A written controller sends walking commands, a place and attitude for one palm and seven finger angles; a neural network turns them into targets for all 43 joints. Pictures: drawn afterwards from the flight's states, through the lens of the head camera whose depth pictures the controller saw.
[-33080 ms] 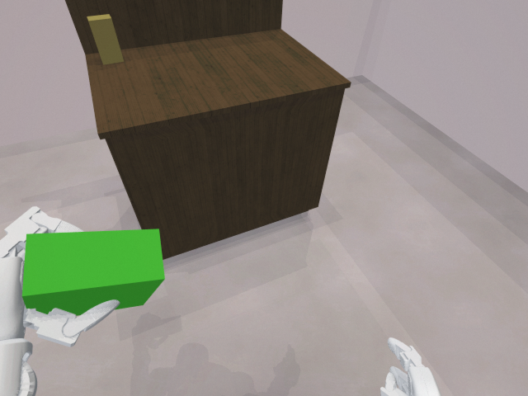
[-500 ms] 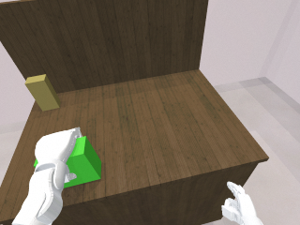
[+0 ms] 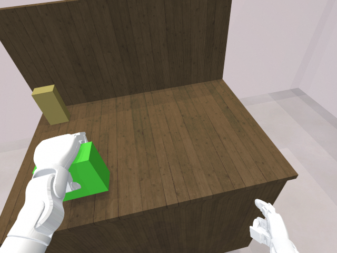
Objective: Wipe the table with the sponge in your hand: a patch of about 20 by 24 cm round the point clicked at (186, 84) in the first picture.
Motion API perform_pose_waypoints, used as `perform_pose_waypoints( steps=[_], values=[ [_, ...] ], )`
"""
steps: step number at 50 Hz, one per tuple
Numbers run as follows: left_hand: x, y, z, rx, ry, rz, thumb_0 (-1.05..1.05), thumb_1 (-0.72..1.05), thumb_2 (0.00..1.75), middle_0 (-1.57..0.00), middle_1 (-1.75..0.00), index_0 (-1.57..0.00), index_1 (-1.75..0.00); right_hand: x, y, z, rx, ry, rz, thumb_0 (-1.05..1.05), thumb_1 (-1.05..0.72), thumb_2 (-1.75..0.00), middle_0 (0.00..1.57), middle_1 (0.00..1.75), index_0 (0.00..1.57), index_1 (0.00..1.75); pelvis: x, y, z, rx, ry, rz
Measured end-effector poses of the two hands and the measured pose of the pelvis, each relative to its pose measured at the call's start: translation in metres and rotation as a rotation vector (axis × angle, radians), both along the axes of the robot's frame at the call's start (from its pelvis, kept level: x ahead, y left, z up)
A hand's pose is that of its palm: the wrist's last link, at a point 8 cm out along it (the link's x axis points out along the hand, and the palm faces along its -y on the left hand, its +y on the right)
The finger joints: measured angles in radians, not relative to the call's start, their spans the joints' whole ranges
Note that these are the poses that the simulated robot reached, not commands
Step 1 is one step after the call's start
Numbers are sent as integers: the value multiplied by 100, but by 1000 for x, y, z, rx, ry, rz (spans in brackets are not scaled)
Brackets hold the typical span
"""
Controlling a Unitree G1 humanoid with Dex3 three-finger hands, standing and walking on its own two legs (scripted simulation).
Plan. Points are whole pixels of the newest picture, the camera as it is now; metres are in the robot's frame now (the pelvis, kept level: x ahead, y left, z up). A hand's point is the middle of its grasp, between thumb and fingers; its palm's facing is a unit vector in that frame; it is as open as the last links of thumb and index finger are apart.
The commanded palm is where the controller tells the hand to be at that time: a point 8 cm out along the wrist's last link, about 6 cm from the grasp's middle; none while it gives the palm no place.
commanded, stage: lift the sponge slowly off the table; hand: left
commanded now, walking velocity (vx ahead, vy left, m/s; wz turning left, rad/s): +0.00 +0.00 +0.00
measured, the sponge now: (79, 177) +0.26 +0.28 +0.05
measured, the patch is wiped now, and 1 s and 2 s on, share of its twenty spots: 1.00 1.00 1.00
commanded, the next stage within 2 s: bring the sponge back beside the body in 1.12 s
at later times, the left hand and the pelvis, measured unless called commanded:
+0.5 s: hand (72, 152) +0.27 +0.27 +0.13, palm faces +0.08 -0.08 -0.99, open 10.2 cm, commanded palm +0.24 +0.27 +0.21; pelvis -0.01 +0.01 +0.00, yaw +0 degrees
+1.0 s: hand (62, 143) +0.27 +0.28 +0.16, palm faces +0.10 -0.07 -0.99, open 10.2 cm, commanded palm +0.24 +0.29 +0.24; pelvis -0.01 +0.00 +0.00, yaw +0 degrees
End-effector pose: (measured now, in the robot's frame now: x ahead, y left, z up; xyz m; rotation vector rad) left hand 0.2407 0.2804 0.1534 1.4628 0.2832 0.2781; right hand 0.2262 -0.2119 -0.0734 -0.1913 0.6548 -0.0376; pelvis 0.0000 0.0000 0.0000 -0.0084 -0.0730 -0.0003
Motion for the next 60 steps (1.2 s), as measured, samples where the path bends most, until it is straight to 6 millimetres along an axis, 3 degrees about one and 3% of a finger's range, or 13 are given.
perform_pose_waypoints(
  steps=[29, 60],
  values=[
    [8, -13, 36, 10, -70, -25, -1, -50, 103, -70, -131, -72, -132, -2, 7, 2, 7, 8, 3, 1, -91, -90, 20, 30, 15, 28, -8, 5, 2, 7, 0, -5],
    [14, 7, 66, 18, -95, 7, -1, -50, 103, -70, -131, -73, -132, -2, 7, 2, -2, 3, 9, 1, -91, -90, 20, 30, 16, 29, -9, 6, 0, 5, 15, -2]
  ],
)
